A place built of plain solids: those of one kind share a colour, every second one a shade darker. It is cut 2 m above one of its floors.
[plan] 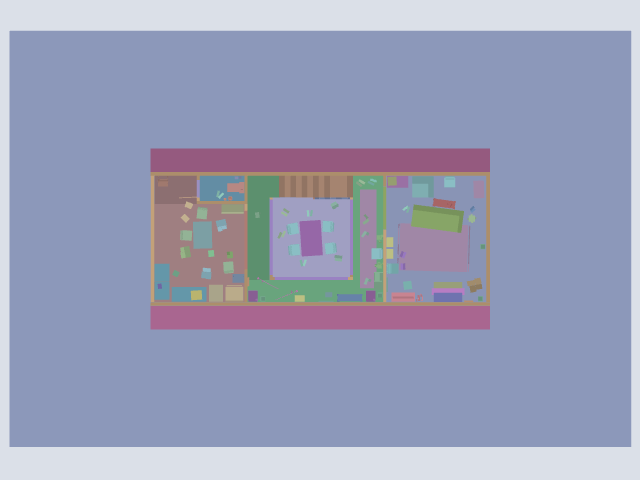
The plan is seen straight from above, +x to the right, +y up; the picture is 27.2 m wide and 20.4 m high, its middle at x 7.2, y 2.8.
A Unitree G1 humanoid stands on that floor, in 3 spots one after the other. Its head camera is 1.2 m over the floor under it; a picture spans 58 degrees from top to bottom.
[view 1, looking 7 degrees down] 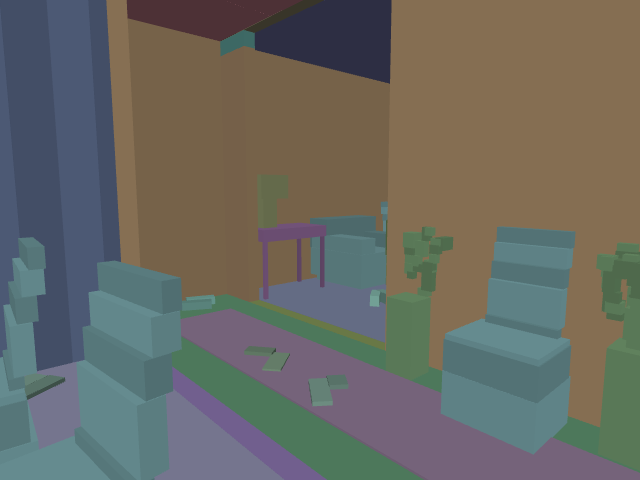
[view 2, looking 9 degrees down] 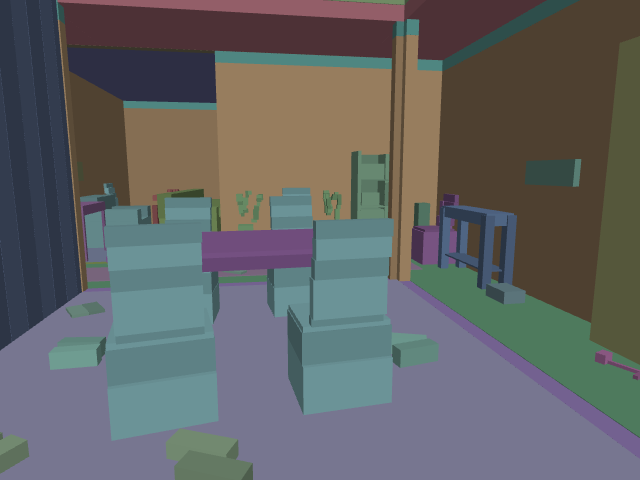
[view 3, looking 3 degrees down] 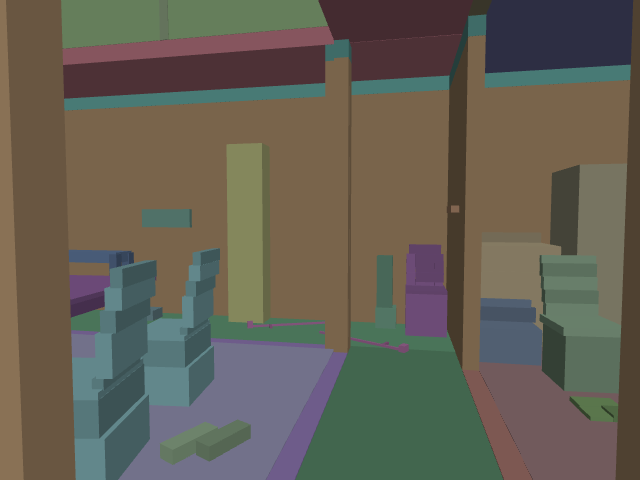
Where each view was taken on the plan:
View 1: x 7.47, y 1.27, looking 48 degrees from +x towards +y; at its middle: armchair_club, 5.48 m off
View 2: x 3.92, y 2.83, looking -9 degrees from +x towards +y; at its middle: chair_ladder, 1.97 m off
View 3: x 4.58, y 5.07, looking -79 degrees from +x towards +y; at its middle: wall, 5.01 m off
